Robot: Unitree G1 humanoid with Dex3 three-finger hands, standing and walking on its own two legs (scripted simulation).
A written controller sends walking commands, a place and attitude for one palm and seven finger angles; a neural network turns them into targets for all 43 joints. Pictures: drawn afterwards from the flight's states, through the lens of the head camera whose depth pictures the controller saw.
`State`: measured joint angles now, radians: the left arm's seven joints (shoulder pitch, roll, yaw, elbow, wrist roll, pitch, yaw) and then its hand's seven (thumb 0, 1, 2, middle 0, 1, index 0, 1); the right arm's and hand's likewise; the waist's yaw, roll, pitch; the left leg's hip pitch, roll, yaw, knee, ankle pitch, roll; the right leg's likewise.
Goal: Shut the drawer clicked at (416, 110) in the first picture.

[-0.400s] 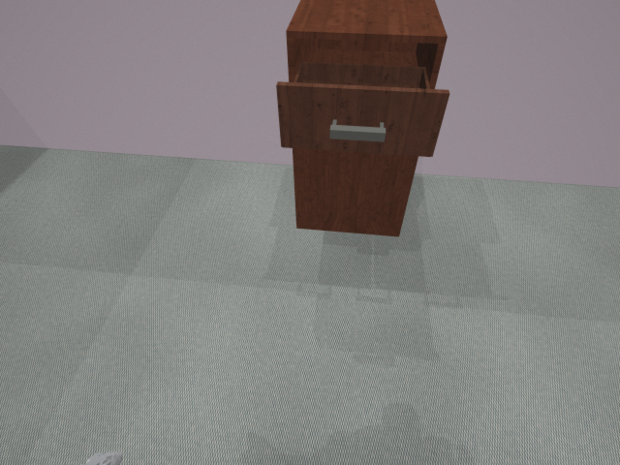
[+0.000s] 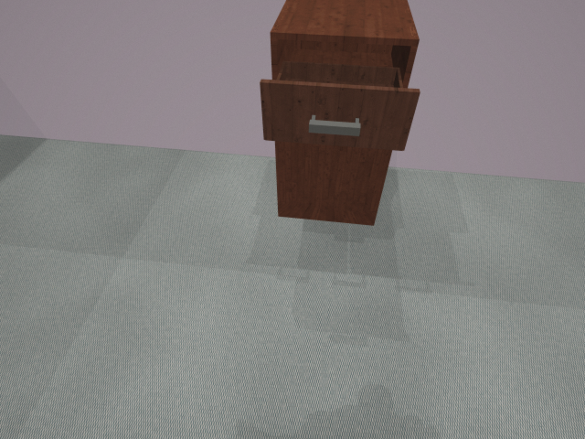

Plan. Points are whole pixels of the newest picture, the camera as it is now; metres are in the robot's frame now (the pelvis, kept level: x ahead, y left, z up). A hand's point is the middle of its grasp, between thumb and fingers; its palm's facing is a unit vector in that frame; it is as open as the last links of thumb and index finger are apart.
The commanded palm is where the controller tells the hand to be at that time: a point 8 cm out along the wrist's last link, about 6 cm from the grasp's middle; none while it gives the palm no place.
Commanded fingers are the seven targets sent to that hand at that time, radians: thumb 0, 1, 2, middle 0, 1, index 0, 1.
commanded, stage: stand and wait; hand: left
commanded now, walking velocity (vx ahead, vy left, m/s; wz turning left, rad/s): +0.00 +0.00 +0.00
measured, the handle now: (334, 123) +0.90 -0.06 -0.04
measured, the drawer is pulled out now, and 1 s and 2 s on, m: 0.30 0.30 0.30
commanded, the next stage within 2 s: look at it before walking up in 0.44 s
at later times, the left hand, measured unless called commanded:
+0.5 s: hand out of the picture +0.06 +0.25 -0.15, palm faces -0.03 -0.94 -0.35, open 7.4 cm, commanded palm none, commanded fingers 0.00 0.90 0.90 -0.20 -0.30 -0.20 -0.30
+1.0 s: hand out of the picture +0.07 +0.25 -0.15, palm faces -0.03 -0.94 -0.34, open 7.4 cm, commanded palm none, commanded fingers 0.00 0.90 0.90 -0.20 -0.30 -0.20 -0.30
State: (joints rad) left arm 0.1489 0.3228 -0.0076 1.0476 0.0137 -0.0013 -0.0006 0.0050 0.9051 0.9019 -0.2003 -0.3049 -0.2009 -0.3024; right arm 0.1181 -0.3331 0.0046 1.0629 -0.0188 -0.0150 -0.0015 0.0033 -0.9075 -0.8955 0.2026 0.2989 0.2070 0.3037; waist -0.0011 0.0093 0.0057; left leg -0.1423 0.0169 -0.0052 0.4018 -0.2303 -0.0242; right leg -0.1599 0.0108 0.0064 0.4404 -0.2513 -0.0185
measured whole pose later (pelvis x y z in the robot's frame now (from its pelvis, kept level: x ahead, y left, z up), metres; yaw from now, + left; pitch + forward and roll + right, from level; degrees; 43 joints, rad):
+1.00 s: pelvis +0.00 +0.01 +0.00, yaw +0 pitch -2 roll +0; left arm 0.14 0.34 0.00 1.09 0.01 -0.01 0.00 0.00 0.91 0.90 -0.20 -0.30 -0.20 -0.30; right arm 0.12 -0.33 0.01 1.12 -0.01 -0.02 0.00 0.00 -0.91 -0.90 0.20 0.30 0.21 0.30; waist 0.00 0.00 0.01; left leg -0.12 0.02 0.00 0.35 -0.20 -0.02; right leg -0.13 0.01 0.01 0.37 -0.21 -0.01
